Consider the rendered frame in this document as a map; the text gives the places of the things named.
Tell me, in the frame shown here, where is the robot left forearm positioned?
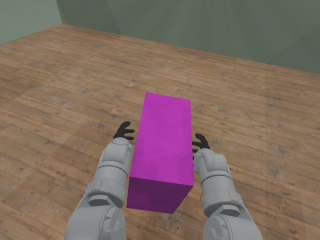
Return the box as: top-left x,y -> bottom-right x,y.
64,137 -> 133,240

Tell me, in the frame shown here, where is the robot right forearm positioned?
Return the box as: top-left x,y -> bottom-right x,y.
193,148 -> 263,239

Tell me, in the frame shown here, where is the robot right hand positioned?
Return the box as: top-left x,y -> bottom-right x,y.
192,133 -> 210,167

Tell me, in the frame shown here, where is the robot left hand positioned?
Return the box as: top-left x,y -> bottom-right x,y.
113,121 -> 135,146

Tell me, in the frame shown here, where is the carton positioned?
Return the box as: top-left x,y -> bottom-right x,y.
126,92 -> 194,214

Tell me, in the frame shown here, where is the robot right upper arm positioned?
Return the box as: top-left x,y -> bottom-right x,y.
202,214 -> 263,240

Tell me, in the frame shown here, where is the robot left upper arm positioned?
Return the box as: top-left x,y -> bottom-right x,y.
65,205 -> 127,240

